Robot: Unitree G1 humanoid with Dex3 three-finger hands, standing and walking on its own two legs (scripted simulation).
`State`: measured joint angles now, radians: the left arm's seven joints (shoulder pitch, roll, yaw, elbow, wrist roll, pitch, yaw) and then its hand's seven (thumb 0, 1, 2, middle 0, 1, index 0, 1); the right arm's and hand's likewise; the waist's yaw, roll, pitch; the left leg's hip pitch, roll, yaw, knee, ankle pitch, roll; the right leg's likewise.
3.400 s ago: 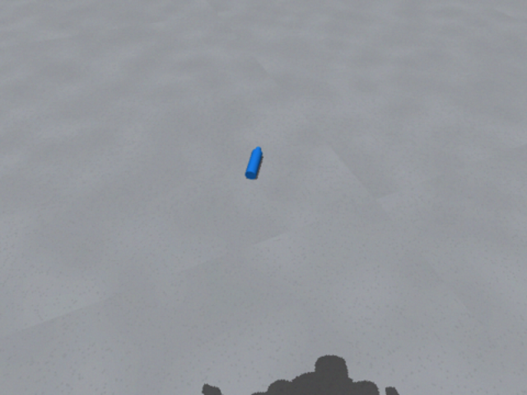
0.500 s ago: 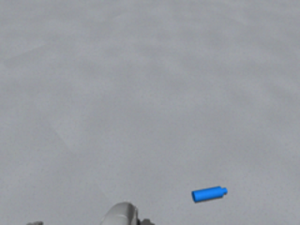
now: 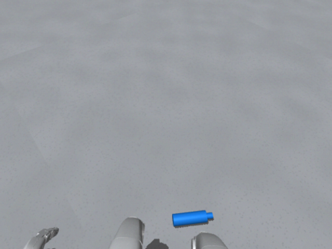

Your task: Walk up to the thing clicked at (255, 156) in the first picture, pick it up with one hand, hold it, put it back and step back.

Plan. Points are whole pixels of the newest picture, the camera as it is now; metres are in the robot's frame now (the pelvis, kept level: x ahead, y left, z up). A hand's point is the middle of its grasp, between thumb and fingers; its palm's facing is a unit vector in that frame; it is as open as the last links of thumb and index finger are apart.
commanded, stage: walk up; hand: left
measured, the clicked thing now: (192, 217) +0.34 -0.14 -0.69
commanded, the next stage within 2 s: none
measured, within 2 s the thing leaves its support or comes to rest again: neither
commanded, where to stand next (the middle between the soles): +0.03 -0.37 m, yaw +8 degrees
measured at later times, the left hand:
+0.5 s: hand out of the picture +0.09 +0.05 -0.15, palm faces -0.01 -0.91 -0.42, open 7.4 cm
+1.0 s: hand out of the picture -0.02 -0.17 -0.14, palm faces +0.07 -0.92 -0.39, open 7.4 cm
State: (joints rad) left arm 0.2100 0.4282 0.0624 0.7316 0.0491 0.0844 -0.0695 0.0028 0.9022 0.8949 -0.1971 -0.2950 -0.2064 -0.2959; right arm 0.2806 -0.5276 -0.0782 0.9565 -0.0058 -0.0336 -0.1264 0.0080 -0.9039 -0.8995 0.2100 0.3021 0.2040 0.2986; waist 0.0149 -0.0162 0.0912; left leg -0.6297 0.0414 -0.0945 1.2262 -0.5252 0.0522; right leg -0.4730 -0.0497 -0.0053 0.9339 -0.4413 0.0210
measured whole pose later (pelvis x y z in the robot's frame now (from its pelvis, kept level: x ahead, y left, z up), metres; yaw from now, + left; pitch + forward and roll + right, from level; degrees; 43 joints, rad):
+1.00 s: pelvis -0.06 -0.46 +0.00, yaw +6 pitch -2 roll -1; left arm 0.28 0.44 0.08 0.83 0.00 0.03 -0.03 0.00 0.90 0.89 -0.20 -0.30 -0.21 -0.30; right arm 0.24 -0.45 -0.05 0.86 -0.05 0.00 -0.04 0.01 -0.90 -0.90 0.21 0.30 0.21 0.30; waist 0.00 -0.02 0.10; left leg -0.51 0.13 -0.06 0.93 -0.46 0.06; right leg -0.37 0.01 0.07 0.88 -0.50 0.03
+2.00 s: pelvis -0.01 -0.40 +0.04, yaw +7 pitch -3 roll -1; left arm 0.11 0.38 0.00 0.99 0.00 -0.03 0.00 0.00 0.90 0.89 -0.20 -0.30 -0.21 -0.30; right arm 0.13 -0.36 -0.01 1.03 0.00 0.00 0.02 0.01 -0.91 -0.90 0.21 0.30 0.20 0.30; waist -0.01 0.01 0.11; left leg -0.30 0.01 0.01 0.64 -0.30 0.02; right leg -0.28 -0.02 -0.02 0.61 -0.29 0.02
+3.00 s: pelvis +0.01 -0.41 +0.06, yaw +9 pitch -2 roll +0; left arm 0.10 0.34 0.00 1.17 0.01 -0.02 -0.01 0.00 0.90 0.90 -0.20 -0.30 -0.21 -0.30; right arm 0.07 -0.33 0.00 1.17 -0.01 -0.01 0.01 0.01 -0.91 -0.90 0.21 0.30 0.20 0.30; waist 0.00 0.00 0.05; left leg -0.15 -0.01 -0.01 0.33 -0.15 0.01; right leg -0.12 -0.03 -0.05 0.31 -0.16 0.02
